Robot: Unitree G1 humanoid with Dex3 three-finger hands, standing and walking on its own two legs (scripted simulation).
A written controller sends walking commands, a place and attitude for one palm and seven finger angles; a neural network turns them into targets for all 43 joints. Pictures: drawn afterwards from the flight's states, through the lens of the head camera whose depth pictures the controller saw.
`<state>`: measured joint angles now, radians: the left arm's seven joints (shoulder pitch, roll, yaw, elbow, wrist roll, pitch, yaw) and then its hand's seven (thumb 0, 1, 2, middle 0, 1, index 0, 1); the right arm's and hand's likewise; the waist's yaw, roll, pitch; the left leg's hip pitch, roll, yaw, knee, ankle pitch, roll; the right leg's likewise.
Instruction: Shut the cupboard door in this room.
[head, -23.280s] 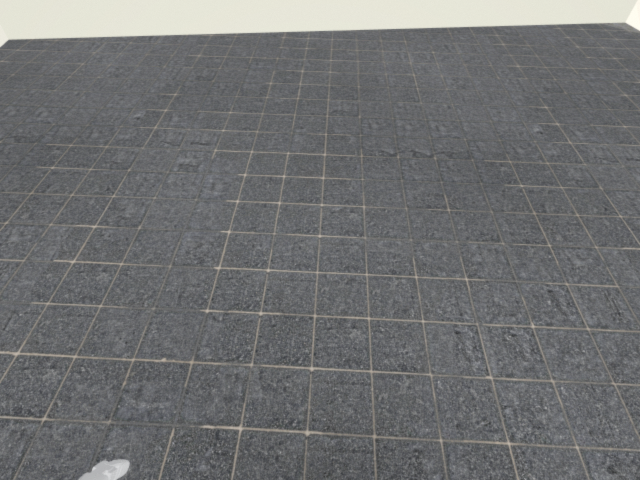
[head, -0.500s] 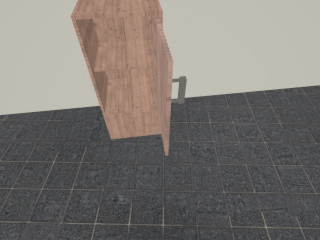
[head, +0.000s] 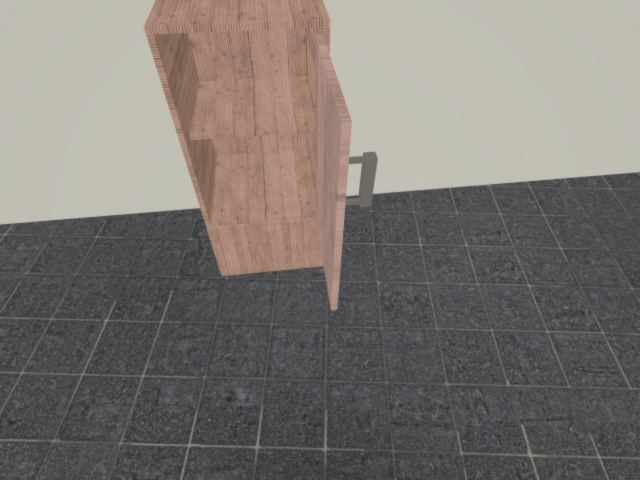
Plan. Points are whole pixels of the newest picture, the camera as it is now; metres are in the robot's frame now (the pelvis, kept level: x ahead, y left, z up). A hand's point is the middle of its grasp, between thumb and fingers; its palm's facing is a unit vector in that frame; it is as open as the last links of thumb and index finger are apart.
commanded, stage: stand and wait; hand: left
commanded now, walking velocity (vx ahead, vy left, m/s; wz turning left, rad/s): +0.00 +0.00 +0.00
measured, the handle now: (357, 181) +0.68 -0.03 -0.04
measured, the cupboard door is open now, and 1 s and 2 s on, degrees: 90 90 90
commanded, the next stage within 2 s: turn or walk to find it in 0.74 s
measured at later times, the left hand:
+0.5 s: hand out of the picture +0.00 +0.18 -0.18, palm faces +0.03 -0.98 -0.18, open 7.3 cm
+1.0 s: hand out of the picture +0.03 +0.20 -0.18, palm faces +0.05 -0.98 -0.20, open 7.4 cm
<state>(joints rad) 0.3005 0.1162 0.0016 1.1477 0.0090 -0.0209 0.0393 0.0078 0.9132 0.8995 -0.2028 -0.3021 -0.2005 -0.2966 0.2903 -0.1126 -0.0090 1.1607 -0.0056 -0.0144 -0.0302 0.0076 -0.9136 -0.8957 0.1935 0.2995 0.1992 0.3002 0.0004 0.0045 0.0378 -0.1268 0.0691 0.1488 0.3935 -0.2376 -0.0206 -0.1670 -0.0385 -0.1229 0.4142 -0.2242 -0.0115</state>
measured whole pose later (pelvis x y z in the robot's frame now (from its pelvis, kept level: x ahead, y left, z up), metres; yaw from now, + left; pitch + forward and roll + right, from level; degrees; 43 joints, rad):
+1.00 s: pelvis +0.03 +0.02 -0.01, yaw +2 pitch -1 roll +0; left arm 0.28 0.16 0.01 1.13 0.02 -0.02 0.03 0.01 0.91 0.90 -0.20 -0.30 -0.20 -0.30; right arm 0.30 -0.14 -0.01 1.14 -0.01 -0.02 -0.02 0.01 -0.91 -0.90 0.19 0.30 0.20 0.30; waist 0.00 0.00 0.02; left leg -0.11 0.03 0.13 0.45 -0.32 0.01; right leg -0.15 -0.09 -0.13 0.48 -0.31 0.03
